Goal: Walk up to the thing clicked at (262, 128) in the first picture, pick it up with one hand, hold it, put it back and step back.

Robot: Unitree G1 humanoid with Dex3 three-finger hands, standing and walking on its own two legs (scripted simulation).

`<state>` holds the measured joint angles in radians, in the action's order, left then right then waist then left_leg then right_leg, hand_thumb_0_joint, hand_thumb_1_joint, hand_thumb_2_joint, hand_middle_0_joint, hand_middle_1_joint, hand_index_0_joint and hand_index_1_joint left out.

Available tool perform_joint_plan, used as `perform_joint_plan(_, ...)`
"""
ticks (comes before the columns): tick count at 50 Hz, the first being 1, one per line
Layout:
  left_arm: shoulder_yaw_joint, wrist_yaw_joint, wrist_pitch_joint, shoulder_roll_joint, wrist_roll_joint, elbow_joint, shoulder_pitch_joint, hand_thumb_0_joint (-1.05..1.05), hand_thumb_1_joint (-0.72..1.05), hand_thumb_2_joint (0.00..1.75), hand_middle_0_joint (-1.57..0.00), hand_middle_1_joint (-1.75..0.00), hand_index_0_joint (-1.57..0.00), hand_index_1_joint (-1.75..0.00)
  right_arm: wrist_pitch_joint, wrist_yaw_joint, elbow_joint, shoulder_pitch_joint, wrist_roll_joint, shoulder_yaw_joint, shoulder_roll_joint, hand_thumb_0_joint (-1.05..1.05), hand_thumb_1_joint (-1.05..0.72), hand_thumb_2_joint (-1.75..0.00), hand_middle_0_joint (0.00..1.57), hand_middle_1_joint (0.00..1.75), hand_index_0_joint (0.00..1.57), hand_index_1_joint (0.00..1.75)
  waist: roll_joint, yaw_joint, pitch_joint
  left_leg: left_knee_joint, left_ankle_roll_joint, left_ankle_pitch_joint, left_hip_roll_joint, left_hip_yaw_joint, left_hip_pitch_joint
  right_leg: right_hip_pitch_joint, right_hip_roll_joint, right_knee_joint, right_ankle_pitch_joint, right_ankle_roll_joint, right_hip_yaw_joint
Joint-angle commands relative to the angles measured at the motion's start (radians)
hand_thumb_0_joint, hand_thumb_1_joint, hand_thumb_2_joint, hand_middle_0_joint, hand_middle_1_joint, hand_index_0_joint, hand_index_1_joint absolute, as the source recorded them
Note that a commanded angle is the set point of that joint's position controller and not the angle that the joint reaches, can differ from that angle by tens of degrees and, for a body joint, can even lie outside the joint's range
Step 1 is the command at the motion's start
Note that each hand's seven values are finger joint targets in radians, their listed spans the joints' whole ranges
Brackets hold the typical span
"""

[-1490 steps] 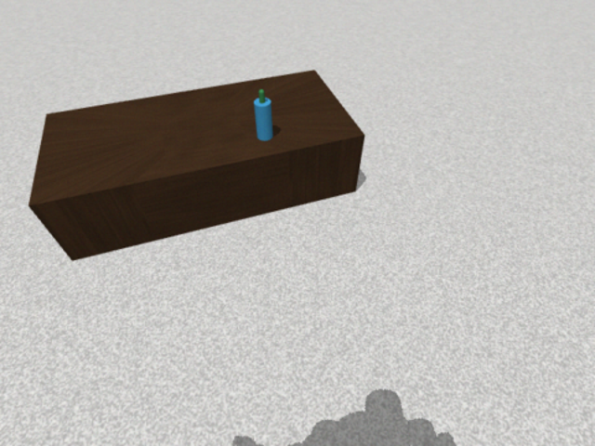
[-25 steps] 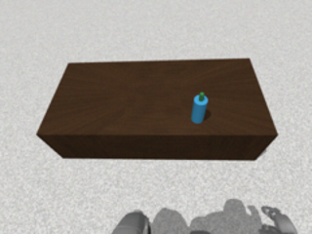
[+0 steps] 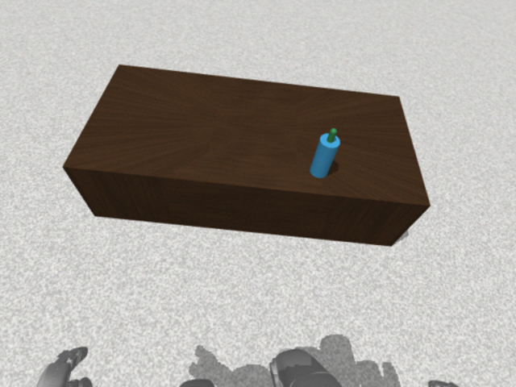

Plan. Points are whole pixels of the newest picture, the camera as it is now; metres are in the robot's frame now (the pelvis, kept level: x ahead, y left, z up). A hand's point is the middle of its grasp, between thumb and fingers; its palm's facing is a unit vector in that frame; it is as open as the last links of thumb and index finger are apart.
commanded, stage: step back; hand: right
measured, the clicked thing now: (325, 151) +0.83 -0.28 -0.33
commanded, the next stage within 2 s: stand in 1.80 s
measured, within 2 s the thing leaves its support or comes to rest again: neither
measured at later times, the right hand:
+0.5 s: hand out of the picture -0.09 -0.29 -0.16, palm faces +0.05 +0.93 -0.37, open 7.3 cm
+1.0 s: hand out of the picture -0.17 -0.29 -0.14, palm faces +0.02 +0.91 -0.42, open 7.4 cm
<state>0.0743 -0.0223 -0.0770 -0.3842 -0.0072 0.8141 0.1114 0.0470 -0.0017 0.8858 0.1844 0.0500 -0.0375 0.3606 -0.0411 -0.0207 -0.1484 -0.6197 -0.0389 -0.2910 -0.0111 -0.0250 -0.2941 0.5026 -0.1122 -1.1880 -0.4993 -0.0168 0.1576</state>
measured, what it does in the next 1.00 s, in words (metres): walks backwards: right foot, then left foot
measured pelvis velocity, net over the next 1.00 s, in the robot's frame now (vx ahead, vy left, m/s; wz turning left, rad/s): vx -0.28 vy -0.02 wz -0.04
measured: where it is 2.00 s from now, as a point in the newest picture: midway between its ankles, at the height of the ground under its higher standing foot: outside the picture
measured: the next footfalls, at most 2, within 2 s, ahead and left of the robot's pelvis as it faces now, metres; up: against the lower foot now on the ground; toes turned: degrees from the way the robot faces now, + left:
right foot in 0.30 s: -0.12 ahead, -0.14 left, +0.00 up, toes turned -5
left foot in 0.64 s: -0.20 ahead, +0.11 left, +0.00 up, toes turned -2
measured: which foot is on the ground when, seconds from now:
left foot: down 0.00-0.34, up 0.36-0.62, down 0.64-1.00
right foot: up 0.00-0.28, down 0.30-0.68, up 0.70-0.92, down 0.94-1.00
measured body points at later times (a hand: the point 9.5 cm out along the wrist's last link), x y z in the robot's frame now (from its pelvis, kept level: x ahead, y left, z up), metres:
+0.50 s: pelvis -0.17 -0.01 +0.00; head -0.13 -0.05 +0.45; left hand -0.09 +0.30 -0.10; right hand -0.10 -0.34 -0.13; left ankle -0.15 +0.14 -0.65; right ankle -0.16 -0.13 -0.73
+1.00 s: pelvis -0.28 -0.02 +0.00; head -0.26 -0.02 +0.44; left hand -0.20 +0.28 -0.13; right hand -0.17 -0.34 -0.11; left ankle -0.24 +0.11 -0.73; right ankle -0.29 -0.16 -0.73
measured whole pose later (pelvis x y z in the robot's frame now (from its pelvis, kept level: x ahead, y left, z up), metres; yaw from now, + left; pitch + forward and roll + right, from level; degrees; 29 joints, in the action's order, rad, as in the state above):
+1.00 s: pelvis -0.28 -0.02 +0.00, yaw -2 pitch -3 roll -3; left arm 0.06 0.01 -0.01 -0.34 -0.04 0.97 0.21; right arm 0.01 -0.01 0.91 0.14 0.04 -0.05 0.39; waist 0.05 0.00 -0.08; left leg -0.71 -0.01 -0.37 0.08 -0.04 -0.33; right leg 0.19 -0.04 -0.56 -0.32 0.01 0.02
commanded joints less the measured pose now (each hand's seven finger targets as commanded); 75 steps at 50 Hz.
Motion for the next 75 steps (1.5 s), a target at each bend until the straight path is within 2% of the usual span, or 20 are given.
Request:
perform_joint_plan(1,0.064,-0.009,0.033,-0.186,-0.004,-0.037,0.085,0.0,0.9,0.9,-0.2,-0.3,-0.2,-0.3,-0.04,-0.023,-0.098,-0.064,-0.011,-0.075,0.238,0.0,-0.9,-0.9,0.2,0.3,0.2,0.3,0.177,0.046,0.124,0.221,-0.174,0.347,0.244,-0.218,0.137,0.043,0.01,-0.089,0.034,0.03,0.029)
perform_joint_plan(8,0.04,-0.001,0.051,-0.171,-0.013,-0.045,0.081,0.0,0.9,0.9,-0.2,-0.3,-0.2,-0.3,-0.025,-0.025,-0.119,-0.019,-0.016,-0.085,0.26,0.0,-0.9,-0.9,0.2,0.3,0.2,0.3,0.221,-0.02,0.233,0.166,-0.224,0.398,0.283,-0.178,0.291,-0.051,0.078,0.284,-0.021,0.068,-0.072)
perform_joint_plan(14,0.057,0.019,0.044,-0.191,-0.017,0.071,0.307,0.0,0.9,0.9,-0.2,-0.3,-0.2,-0.3,0.005,-0.016,-0.155,-0.138,-0.027,-0.09,0.306,0.0,-0.9,-0.9,0.2,0.3,0.2,0.3,0.214,0.078,0.271,0.175,-0.118,-0.006,0.253,-0.151,-0.015,-0.382,0.112,0.669,0.162,-0.018,-0.183)
perform_joint_plan(15,0.066,0.019,0.044,-0.212,-0.029,0.077,0.314,0.0,0.9,0.9,-0.2,-0.3,-0.2,-0.3,0.006,-0.015,-0.155,-0.146,-0.035,-0.08,0.27,0.0,-0.9,-0.9,0.2,0.3,0.2,0.3,0.129,0.081,0.223,0.108,-0.066,-0.147,0.201,-0.125,-0.116,-0.375,0.145,0.712,0.119,-0.046,-0.096)
perform_joint_plan(17,0.102,0.018,0.039,-0.386,-0.051,-0.006,0.162,0.0,0.9,0.9,-0.2,-0.3,-0.2,-0.3,0.006,-0.028,-0.17,-0.169,-0.043,-0.07,0.204,0.0,-0.9,-0.9,0.2,0.3,0.2,0.3,-0.277,0.122,0.06,-0.36,0.053,-0.302,-0.094,-0.057,-0.228,0.005,0.513,1.005,-0.196,-0.253,0.417)
perform_joint_plan(18,0.103,0.009,0.046,-0.404,-0.055,-0.055,0.038,0.0,0.9,0.9,-0.2,-0.3,-0.2,-0.3,0.01,-0.033,-0.155,-0.135,-0.037,-0.092,0.258,0.0,-0.9,-0.9,0.2,0.3,0.2,0.3,-0.271,0.077,-0.025,-0.539,0.062,-0.287,-0.028,-0.156,-0.166,0.175,0.582,1.055,-0.212,-0.302,0.483)
perform_joint_plan(22,0.067,0.005,0.057,-0.219,-0.041,-0.077,-0.07,0.0,0.9,0.9,-0.2,-0.3,-0.2,-0.3,-0.005,-0.03,-0.068,0.018,-0.045,-0.061,0.196,0.0,-0.9,-0.9,0.2,0.3,0.2,0.3,-0.122,-0.021,0.049,-0.608,0.054,-0.127,-0.129,-0.123,-0.181,-0.054,0.284,0.841,0.258,-0.128,-0.03)
perform_joint_plan(30,0.075,-0.005,0.03,-0.216,-0.039,-0.084,0.104,0.0,0.9,0.9,-0.2,-0.3,-0.2,-0.3,-0.063,-0.041,-0.071,0.046,-0.016,-0.049,0.176,0.0,-0.9,-0.9,0.2,0.3,0.2,0.3,-0.199,0.083,0.268,0.073,0.06,-0.121,-0.02,0.039,-0.126,-0.55,0.338,0.565,0.625,-0.156,-0.029)
perform_joint_plan(32,0.059,0.004,0.016,-0.208,-0.025,-0.094,0.08,0.0,0.9,0.9,-0.2,-0.3,-0.2,-0.3,-0.069,-0.04,-0.026,0.116,-0.013,-0.063,0.189,0.0,-0.9,-0.9,0.2,0.3,0.2,0.3,-0.123,0.055,0.277,0.294,0.041,0.118,-0.03,0.063,0.073,-0.408,0.313,0.47,0.537,-0.111,-0.046)
perform_joint_plan(34,0.031,0.012,0.014,-0.117,-0.012,-0.094,0.101,0.0,0.9,0.9,-0.2,-0.3,-0.2,-0.3,-0.067,-0.039,-0.031,0.073,0.009,-0.094,0.328,0.0,-0.9,-0.9,0.2,0.3,0.2,0.3,0.247,0.078,0.23,0.296,-0.097,0.111,0.301,-0.446,0.23,0.053,0.128,0.263,-0.025,-0.017,-0.155)
perform_joint_plan(35,0.055,-0.002,0.014,-0.195,-0.016,-0.105,-0.034,0.0,0.9,0.9,-0.2,-0.3,-0.2,-0.3,-0.065,-0.035,-0.054,0.044,-0.003,-0.099,0.414,0.0,-0.9,-0.9,0.2,0.3,0.2,0.3,0.262,-0.01,0.179,0.316,-0.241,0.064,0.426,-0.55,-0.036,-0.064,0.134,0.156,-0.143,0.003,-0.049)
perform_joint_plan(36,0.062,0.002,0.015,-0.233,-0.018,-0.084,-0.061,0.0,0.9,0.9,-0.2,-0.3,-0.2,-0.3,-0.074,-0.04,-0.057,-0.034,-0.004,-0.092,0.371,0.0,-0.9,-0.9,0.2,0.3,0.2,0.3,0.217,0.016,0.099,0.339,-0.253,0.021,0.431,-0.539,-0.164,-0.13,0.162,0.085,-0.092,-0.005,0.011)
perform_joint_plan(39,0.051,0.023,0.025,-0.185,0.0,-0.028,0.049,0.0,0.9,0.9,-0.2,-0.3,-0.2,-0.3,-0.088,-0.043,-0.064,-0.087,-0.003,-0.053,0.245,0.0,-0.9,-0.9,0.2,0.3,0.2,0.3,0.166,0.084,0.101,0.235,-0.135,0.241,0.23,-0.174,-0.029,-0.091,0.094,0.132,0.055,-0.017,-0.008)
perform_joint_plan(43,0.035,0.038,0.062,-0.171,-0.014,-0.01,-0.002,0.0,0.9,0.9,-0.2,-0.3,-0.2,-0.3,-0.079,-0.023,-0.034,-0.02,0.001,-0.069,0.258,0.0,-0.9,-0.9,0.2,0.3,0.2,0.3,0.221,-0.002,0.138,0.236,-0.123,-0.033,0.199,-0.177,0.11,-0.138,0.113,0.501,-0.006,0.014,-0.13)
perform_joint_plan(46,0.034,0.023,0.097,-0.147,-0.017,0.066,0.09,0.0,0.9,0.9,-0.2,-0.3,-0.2,-0.3,-0.055,-0.01,-0.034,-0.041,-0.006,-0.065,0.255,0.0,-0.9,-0.9,0.2,0.3,0.2,0.3,0.221,0.044,0.166,0.107,-0.099,-0.036,0.171,-0.087,0.06,-0.339,0.082,0.863,0.167,-0.009,-0.177)
perform_joint_plan(50,0.066,0.008,0.119,-0.333,-0.047,0.059,0.004,0.0,0.9,0.9,-0.2,-0.3,-0.2,-0.3,-0.054,-0.011,-0.038,-0.07,-0.021,-0.055,0.203,0.0,-0.9,-0.9,0.2,0.3,0.2,0.3,-0.103,0.05,0.076,-0.23,0.037,-0.27,0.059,-0.065,-0.119,-0.156,0.485,0.949,-0.17,-0.223,0.413)
perform_joint_plan(55,0.019,0.021,0.119,-0.196,-0.023,0.079,-0.029,0.0,0.9,0.9,-0.2,-0.3,-0.2,-0.3,-0.081,0.009,0.021,-0.029,-0.022,-0.057,0.183,0.0,-0.9,-0.9,0.2,0.3,0.2,0.3,-0.058,-0.001,0.089,0.108,0.007,0.029,0.042,-0.021,0.119,-0.102,0.255,0.819,0.098,-0.075,0.035)
perform_joint_plan(59,0.004,0.033,0.11,-0.181,-0.014,0.116,0.002,0.0,0.9,0.9,-0.2,-0.3,-0.2,-0.3,-0.087,0.009,0.023,-0.086,-0.023,-0.057,0.24,0.0,-0.9,-0.9,0.2,0.3,0.2,0.3,0.026,0.029,0.082,0.275,-0.048,-0.347,0.16,-0.225,0.002,-0.159,0.169,0.763,-0.04,-0.032,-0.046)
perform_joint_plan(69,0.005,0.012,0.13,-0.204,-0.006,0.165,0.026,0.0,0.9,0.9,-0.2,-0.3,-0.2,-0.3,-0.097,0.005,0.091,-0.099,-0.028,-0.041,0.205,0.0,-0.9,-0.9,0.2,0.3,0.2,0.3,0.05,0.038,0.216,0.159,-0.008,0.27,0.111,-0.063,0.092,-0.386,0.211,0.765,0.454,-0.037,-0.063)
perform_joint_plan(75,-0.003,0.004,0.115,-0.183,-0.005,0.165,-0.012,0.0,0.9,0.9,-0.2,-0.3,-0.2,-0.3,-0.088,-0.004,0.115,-0.087,-0.033,-0.05,0.206,0.0,-0.9,-0.9,0.2,0.3,0.2,0.3,0.088,0.031,0.225,0.174,-0.035,0.363,0.149,-0.088,0.144,-0.364,0.18,0.688,0.447,-0.028,-0.12)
